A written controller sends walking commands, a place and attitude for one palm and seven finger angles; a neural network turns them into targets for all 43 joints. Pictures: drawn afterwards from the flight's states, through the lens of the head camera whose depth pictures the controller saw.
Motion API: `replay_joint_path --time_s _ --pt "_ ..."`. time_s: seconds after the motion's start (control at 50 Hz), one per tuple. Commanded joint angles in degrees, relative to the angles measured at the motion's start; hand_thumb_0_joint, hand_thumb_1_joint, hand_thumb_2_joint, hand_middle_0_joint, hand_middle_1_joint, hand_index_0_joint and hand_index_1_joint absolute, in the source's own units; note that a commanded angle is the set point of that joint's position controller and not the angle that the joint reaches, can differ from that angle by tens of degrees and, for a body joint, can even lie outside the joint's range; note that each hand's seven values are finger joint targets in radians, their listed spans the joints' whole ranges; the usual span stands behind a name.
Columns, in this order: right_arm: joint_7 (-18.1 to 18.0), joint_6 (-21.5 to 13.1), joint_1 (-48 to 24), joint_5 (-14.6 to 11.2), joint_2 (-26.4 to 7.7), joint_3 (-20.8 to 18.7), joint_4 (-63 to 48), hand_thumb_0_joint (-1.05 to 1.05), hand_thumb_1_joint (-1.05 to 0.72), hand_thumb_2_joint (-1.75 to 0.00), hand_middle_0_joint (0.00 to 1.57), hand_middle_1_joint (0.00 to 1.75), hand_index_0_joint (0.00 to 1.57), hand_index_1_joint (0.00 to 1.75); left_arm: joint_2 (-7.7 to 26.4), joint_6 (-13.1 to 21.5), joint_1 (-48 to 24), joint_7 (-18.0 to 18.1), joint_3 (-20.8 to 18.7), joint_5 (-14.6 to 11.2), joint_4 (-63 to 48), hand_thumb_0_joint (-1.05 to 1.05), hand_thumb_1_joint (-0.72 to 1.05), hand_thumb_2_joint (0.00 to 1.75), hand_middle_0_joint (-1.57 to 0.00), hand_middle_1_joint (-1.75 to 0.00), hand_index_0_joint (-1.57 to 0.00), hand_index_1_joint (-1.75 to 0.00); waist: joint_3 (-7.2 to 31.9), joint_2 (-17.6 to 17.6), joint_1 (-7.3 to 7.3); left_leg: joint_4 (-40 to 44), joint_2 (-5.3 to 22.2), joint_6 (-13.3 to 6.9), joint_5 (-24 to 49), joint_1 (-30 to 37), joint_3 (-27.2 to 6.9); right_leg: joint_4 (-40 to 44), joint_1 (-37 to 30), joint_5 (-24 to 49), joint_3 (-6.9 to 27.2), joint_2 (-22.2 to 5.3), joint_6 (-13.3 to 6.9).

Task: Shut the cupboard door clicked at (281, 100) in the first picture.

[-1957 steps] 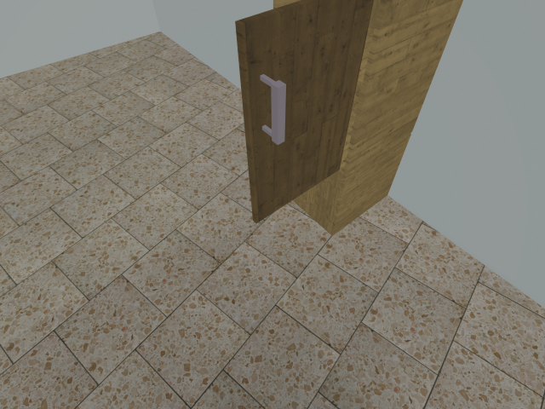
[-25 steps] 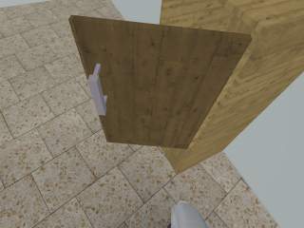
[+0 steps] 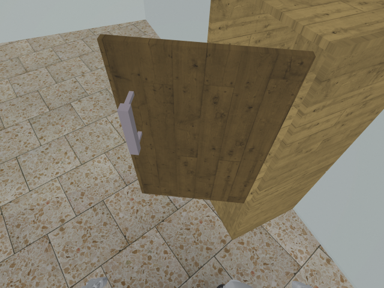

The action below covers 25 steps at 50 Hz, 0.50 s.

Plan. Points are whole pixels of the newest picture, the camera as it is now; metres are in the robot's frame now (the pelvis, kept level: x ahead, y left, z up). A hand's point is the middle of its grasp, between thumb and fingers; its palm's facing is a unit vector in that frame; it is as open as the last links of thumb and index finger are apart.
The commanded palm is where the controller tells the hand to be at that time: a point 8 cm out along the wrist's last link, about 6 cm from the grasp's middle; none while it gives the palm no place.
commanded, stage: come to a stop and stand still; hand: left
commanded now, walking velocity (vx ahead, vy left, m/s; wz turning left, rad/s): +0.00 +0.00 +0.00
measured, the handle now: (132, 124) +0.43 +0.17 +0.08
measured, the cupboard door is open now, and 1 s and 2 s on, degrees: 59 59 59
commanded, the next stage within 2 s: look again from close up in 0.86 s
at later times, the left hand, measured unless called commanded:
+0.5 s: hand out of the picture -0.02 +0.24 -0.16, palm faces +0.00 -0.98 -0.20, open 7.4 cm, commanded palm none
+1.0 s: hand out of the picture -0.07 +0.24 -0.16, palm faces +0.05 -0.98 -0.17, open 7.4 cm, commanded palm none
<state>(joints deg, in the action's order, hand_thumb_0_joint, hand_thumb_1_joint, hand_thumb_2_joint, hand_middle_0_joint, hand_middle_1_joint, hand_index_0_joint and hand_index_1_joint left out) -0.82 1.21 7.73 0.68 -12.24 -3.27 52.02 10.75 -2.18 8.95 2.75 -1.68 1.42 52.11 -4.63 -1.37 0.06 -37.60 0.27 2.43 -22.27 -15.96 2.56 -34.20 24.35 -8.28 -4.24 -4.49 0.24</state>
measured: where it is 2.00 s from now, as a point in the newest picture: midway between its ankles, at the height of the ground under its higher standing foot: outside the picture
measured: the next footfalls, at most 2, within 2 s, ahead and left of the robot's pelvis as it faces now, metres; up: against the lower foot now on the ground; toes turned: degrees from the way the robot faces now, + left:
right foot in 0.22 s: +0.04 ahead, -0.12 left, +0.00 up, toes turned +0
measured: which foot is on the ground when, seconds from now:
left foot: down 0.00-1.00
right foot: down 0.00-0.02, up 0.04-0.20, down 0.22-1.00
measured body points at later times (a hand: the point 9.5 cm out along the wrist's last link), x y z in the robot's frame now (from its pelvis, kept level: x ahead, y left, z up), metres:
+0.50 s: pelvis -0.05 +0.06 +0.01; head -0.05 +0.06 +0.46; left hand -0.02 +0.29 -0.14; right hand -0.05 -0.18 -0.14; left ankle +0.00 +0.11 -0.72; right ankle +0.02 -0.07 -0.72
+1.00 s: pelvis -0.05 +0.08 +0.02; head -0.07 +0.08 +0.47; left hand -0.07 +0.30 -0.14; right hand -0.02 -0.16 -0.13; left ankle +0.00 +0.11 -0.72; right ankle +0.02 -0.07 -0.72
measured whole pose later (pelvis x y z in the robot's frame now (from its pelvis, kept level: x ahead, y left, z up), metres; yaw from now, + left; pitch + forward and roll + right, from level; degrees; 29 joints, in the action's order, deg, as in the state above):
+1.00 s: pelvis -0.05 +0.08 +0.02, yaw +0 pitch -3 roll -1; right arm -0.9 0.3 14.8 1.0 -10.2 -1.0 59.4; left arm 7.9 -1.0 21.1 1.6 -0.3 1.4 58.9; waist -0.6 0.5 0.2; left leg -24.3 -5.2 -6.9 -9.2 -13.3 6.0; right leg -26.9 15.9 -11.2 2.5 -0.8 -0.5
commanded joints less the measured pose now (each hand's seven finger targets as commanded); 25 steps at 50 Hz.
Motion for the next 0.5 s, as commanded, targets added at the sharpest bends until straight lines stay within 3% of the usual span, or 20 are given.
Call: replay_joint_path --time_s 0.0,0.02,0.04,0.06,0.08,0.1,0.14,0.16,0.18,0.2,0.22,0.24,0.26,0.28,0.32,0.34,0.38,0.4,0.44,0.48 --pt "-0.3 -0.8 4.5 0.8 -8.4 -1.8 -6.0 0.00 -0.90 -0.90 0.20 0.30 0.20 0.30 5.2 0.2 2.9 0.7 -1.0 -0.8 -4.6 0.00 0.90 0.90 -0.20 -0.30 -0.20 -0.30 8.7 16.3 -0.62 16.7 12.1 -6.2 18.5 2.0 -10.4 -4.2 -4.4 -12.3 0.6 1.6 -0.6" --pt "-0.1 0.0 1.0 1.1 -8.3 -1.6 -8.0 0.00 -0.90 -0.90 0.20 0.30 0.20 0.30 4.7 -0.7 3.6 0.3 -1.2 -0.6 -4.5 0.00 0.90 0.90 -0.20 -0.30 -0.20 -0.30 2.4 11.6 0.40 19.4 14.0 -9.4 10.0 -7.4 -10.4 -8.9 -4.9 -14.9 1.3 3.2 -0.8" --pt "0.0 -0.1 -1.0 1.2 -7.0 -1.2 -8.6 0.00 -0.90 -0.90 0.20 0.30 0.20 0.30 4.6 -1.6 3.4 0.1 -1.0 0.0 -4.4 0.00 0.90 0.90 -0.20 -0.30 -0.20 -0.30 -2.6 15.8 0.54 23.2 12.6 -9.6 1.3 -14.5 -11.3 -13.2 -5.1 -15.8 2.8 3.6 -1.0" --pt "0.2 0.1 -1.7 1.2 -6.9 -1.0 -8.9 0.00 -0.90 -0.90 0.20 0.30 0.20 0.30 5.1 -1.6 4.1 -0.3 -1.3 0.1 -4.0 0.00 0.90 0.90 -0.20 -0.30 -0.20 -0.30 -6.3 9.8 0.89 23.7 11.6 -9.9 -2.4 -18.6 -11.5 -16.1 -5.2 -13.9 3.8 4.2 -0.8" --pt "0.5 0.2 -1.5 1.2 -7.4 -1.0 -9.0 0.00 -0.90 -0.90 0.20 0.30 0.20 0.30 4.6 -1.2 6.0 -0.6 -1.4 0.2 -4.0 0.00 0.90 0.90 -0.20 -0.30 -0.20 -0.30 -7.0 5.6 1.51 23.5 11.5 -10.2 -4.2 -20.1 -11.1 -17.2 -6.1 -11.9 4.2 4.7 -0.6" --pt "0.6 0.1 -1.4 1.2 -7.5 -1.0 -8.9 0.00 -0.90 -0.90 0.20 0.30 0.20 0.30 3.9 -0.8 8.0 -0.8 -1.4 0.1 -4.0 0.00 0.90 0.90 -0.20 -0.30 -0.20 -0.30 -7.2 3.1 2.09 22.8 11.3 -10.3 -5.5 -19.1 -10.7 -15.4 -6.3 -11.2 3.8 4.8 -0.5" --pt "0.5 -0.1 0.3 1.2 -6.9 -0.8 -8.5 0.00 -0.90 -0.90 0.20 0.30 0.20 0.30 4.0 -0.1 10.0 -1.0 -1.3 0.0 -4.0 0.00 0.90 0.90 -0.20 -0.30 -0.20 -0.30 -7.1 3.6 2.18 21.3 10.0 -9.9 -6.6 -16.0 -10.2 -7.7 -7.3 -10.2 3.0 4.6 -0.9" --pt "0.2 -0.2 1.3 1.0 -6.4 -0.6 -8.3 0.00 -0.90 -0.90 0.20 0.30 0.20 0.30 4.2 0.4 11.3 -1.0 -1.3 0.0 -4.1 0.00 0.90 0.90 -0.20 -0.30 -0.20 -0.30 -6.2 3.9 2.32 19.4 9.4 -9.0 -8.2 -14.5 -10.6 -1.3 -8.8 -9.7 3.8 4.1 -1.4" --pt "0.1 -0.3 2.8 0.6 -5.6 -0.3 -7.9 0.00 -0.90 -0.90 0.20 0.30 0.20 0.30 5.1 1.1 12.0 -0.9 -1.3 0.2 -4.2 0.00 0.90 0.90 -0.20 -0.30 -0.20 -0.30 -4.9 1.0 1.95 16.6 7.3 -7.6 -8.6 -12.5 -10.3 5.3 -9.4 -8.9 7.1 3.2 -2.2" --pt "0.0 -0.4 4.4 0.1 -4.5 -0.1 -7.9 0.00 -0.90 -0.90 0.20 0.30 0.20 0.30 6.4 1.8 11.5 -0.8 -1.1 0.5 -4.6 0.00 0.90 0.90 -0.20 -0.30 -0.20 -0.30 -3.5 -2.1 0.62 13.1 4.0 -6.1 -7.0 -10.0 -8.1 10.1 -6.6 -13.0 14.5 -0.4 -4.3" --pt "0.1 -0.4 6.2 -0.1 -4.0 0.1 -7.5 0.00 -0.90 -0.90 0.20 0.30 0.20 0.30 7.4 2.4 10.4 -0.8 -1.0 0.4 -5.1 0.00 0.90 0.90 -0.20 -0.30 -0.20 -0.30 -1.1 -3.2 -1.05 10.2 1.4 -5.0 -2.8 -4.5 -5.4 13.7 -2.4 -17.6 19.9 -4.3 -6.7" --pt "0.1 -0.3 8.4 -0.1 -3.4 0.2 -6.4 0.00 -0.90 -0.90 0.20 0.30 0.20 0.30 8.3 2.7 8.0 -0.8 -1.2 0.1 -5.4 0.00 0.90 0.90 -0.20 -0.30 -0.20 -0.30 1.9 -4.6 -2.57 8.4 0.4 -4.5 -1.4 1.3 -3.9 16.0 0.7 -22.8 20.8 -5.7 -8.0" --pt "0.1 -0.1 10.2 0.1 -3.6 0.0 -5.1 0.00 -0.90 -0.90 0.20 0.30 0.20 0.30 8.6 2.9 6.3 -0.5 -1.5 0.0 -5.8 0.00 0.90 0.90 -0.20 -0.30 -0.20 -0.30 4.2 -10.4 -3.16 5.0 0.0 -4.2 -0.1 5.4 -2.8 17.8 3.0 -26.3 20.8 -5.8 -8.1" --pt "0.2 0.0 11.9 0.2 -3.7 -0.3 -4.2 0.00 -0.90 -0.90 0.20 0.30 0.20 0.30 8.5 2.7 4.6 -0.3 -1.5 0.0 -6.3 0.00 0.90 0.90 -0.20 -0.30 -0.20 -0.30 4.0 -12.1 -3.85 3.7 -0.2 -4.1 0.7 7.3 -2.4 18.6 5.3 -27.8 19.9 -6.2 -8.1" --pt "0.3 -0.5 14.1 0.3 -3.0 -0.3 -2.8 0.00 -0.90 -0.90 0.20 0.30 0.20 0.30 7.9 2.5 3.8 -0.2 -1.6 0.1 -6.4 0.00 0.90 0.90 -0.20 -0.30 -0.20 -0.30 4.6 -9.0 -4.39 7.7 0.4 -4.4 2.1 10.4 -2.9 16.4 6.7 -25.8 16.7 -4.8 -6.9" --pt "0.4 -1.0 14.0 0.3 -3.1 -0.1 -2.4 0.00 -0.90 -0.90 0.20 0.30 0.20 0.30 7.6 2.5 4.5 -0.3 -1.3 0.1 -6.1 0.00 0.90 0.90 -0.20 -0.30 -0.20 -0.30 4.4 -4.4 -4.00 12.0 1.6 -4.9 1.8 9.6 -4.0 13.7 5.4 -23.2 14.2 -2.7 -5.7" --pt "0.4 -1.8 11.0 0.7 -4.6 0.2 -2.2 0.00 -0.90 -0.90 0.20 0.30 0.20 0.30 6.0 2.2 7.9 -0.5 -0.9 -0.3 -4.6 0.00 0.90 0.90 -0.20 -0.30 -0.20 -0.30 2.6 4.3 -1.51 21.7 6.7 -6.2 -6.8 0.0 -11.2 7.9 -1.7 -15.9 9.2 1.7 -3.2" --pt "0.3 -1.9 9.4 0.7 -5.2 0.1 -2.3 0.00 -0.90 -0.90 0.20 0.30 0.20 0.30 5.5 1.9 9.6 -0.6 -0.9 -0.2 -3.7 0.00 0.90 0.90 -0.20 -0.30 -0.20 -0.30 1.8 6.3 -0.23 25.4 8.7 -6.6 -11.4 -5.1 -13.6 5.2 -6.2 -12.6 7.0 2.7 -2.8" --pt "0.0 -2.0 7.4 0.4 -5.5 0.3 -1.8 0.00 -0.90 -0.90 0.20 0.30 0.20 0.30 4.9 1.7 11.9 -0.7 -0.7 0.2 -1.9 0.00 0.90 0.90 -0.20 -0.30 -0.20 -0.30 0.6 5.4 1.49 26.9 9.3 -7.3 -12.0 -9.3 -14.4 3.4 -10.4 -9.2 6.0 3.0 -2.7" --pt "-0.2 -2.2 8.0 0.3 -5.2 0.5 -0.5 0.00 -0.90 -0.90 0.20 0.30 0.20 0.30 3.9 1.7 12.7 -0.8 -0.6 0.1 -0.5 0.00 0.90 0.90 -0.20 -0.30 -0.20 -0.30 0.9 4.7 1.52 26.9 8.6 -6.9 -9.8 -7.7 -13.5 4.5 -10.7 -8.1 6.3 2.8 -2.8"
